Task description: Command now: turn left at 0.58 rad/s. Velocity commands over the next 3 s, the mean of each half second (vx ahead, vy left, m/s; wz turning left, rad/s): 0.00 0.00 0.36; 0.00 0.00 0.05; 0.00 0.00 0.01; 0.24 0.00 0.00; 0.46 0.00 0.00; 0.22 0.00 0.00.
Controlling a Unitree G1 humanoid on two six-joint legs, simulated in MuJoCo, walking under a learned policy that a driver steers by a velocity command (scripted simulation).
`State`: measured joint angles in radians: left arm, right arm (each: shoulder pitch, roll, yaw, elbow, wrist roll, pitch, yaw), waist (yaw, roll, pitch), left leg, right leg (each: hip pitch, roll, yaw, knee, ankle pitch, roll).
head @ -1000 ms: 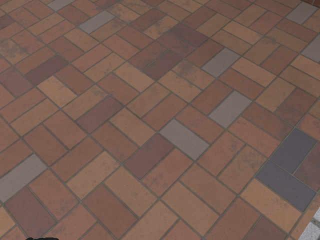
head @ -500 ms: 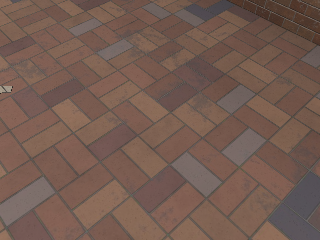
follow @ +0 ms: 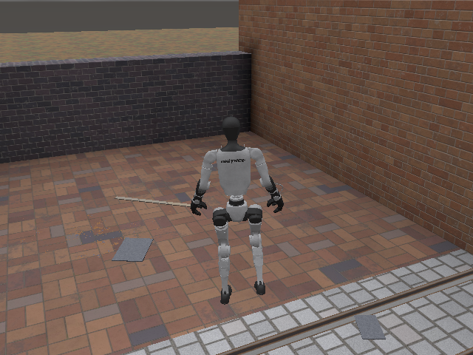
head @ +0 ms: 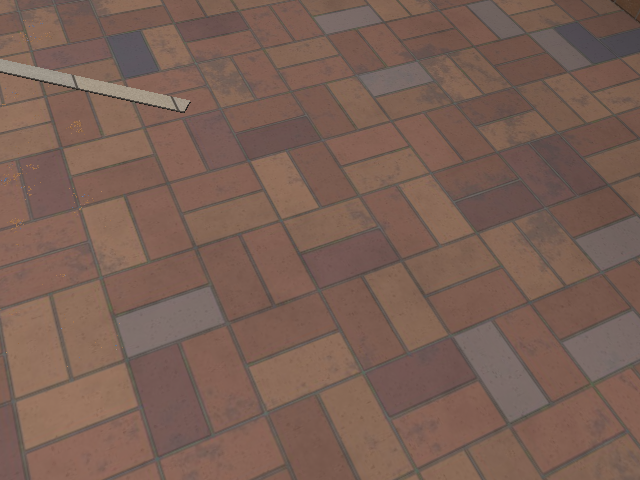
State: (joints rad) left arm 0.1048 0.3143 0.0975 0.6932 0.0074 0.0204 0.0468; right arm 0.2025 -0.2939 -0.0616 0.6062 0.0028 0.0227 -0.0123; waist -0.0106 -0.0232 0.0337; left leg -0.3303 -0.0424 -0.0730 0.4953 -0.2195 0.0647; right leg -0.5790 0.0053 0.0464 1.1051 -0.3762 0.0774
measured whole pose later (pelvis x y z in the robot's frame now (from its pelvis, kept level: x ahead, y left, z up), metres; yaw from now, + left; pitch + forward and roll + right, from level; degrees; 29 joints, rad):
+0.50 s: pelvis +0.01 -0.03 +0.00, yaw +10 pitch +1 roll +0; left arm 0.14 0.24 0.05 0.74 0.01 -0.01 0.01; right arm 0.18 -0.30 -0.07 0.63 0.00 0.04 -0.02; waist 0.01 0.03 0.03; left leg -0.34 -0.02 -0.09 0.76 -0.48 -0.08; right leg -0.24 0.00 0.04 0.48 -0.25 0.00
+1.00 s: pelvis +0.00 +0.01 -0.01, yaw +10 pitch -1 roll +0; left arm 0.19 0.26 0.04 0.90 0.00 0.00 0.02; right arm 0.24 -0.22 -0.03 0.70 -0.02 0.00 -0.01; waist 0.01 0.00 0.04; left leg -0.20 -0.03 -0.05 0.54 -0.32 0.01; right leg -0.21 -0.04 0.06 0.52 -0.28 0.06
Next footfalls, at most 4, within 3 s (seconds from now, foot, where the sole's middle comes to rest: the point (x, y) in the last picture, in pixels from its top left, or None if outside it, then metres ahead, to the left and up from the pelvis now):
0.30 right None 0.07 -0.14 -0.78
0.56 left None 0.01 0.12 -0.78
2.26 left None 0.40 0.17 -0.78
2.74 right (305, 352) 0.72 0.00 -0.78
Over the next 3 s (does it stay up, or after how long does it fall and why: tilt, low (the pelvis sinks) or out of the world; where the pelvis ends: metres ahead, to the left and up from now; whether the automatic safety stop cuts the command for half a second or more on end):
stays up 0.57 0.07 -0.01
